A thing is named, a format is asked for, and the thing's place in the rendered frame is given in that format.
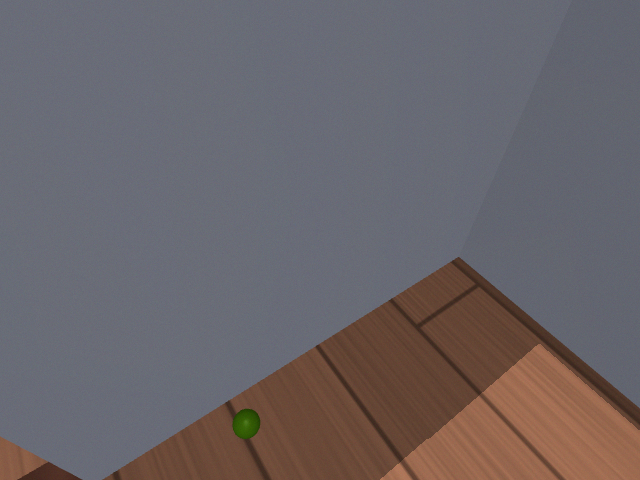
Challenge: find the ball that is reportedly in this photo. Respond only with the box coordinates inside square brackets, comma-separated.
[232, 409, 260, 439]

